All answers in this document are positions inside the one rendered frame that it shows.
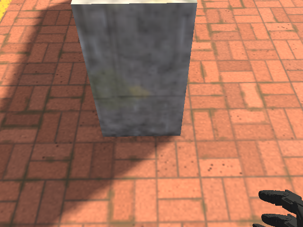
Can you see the right robot hand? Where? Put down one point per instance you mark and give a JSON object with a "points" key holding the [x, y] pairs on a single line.
{"points": [[289, 201]]}

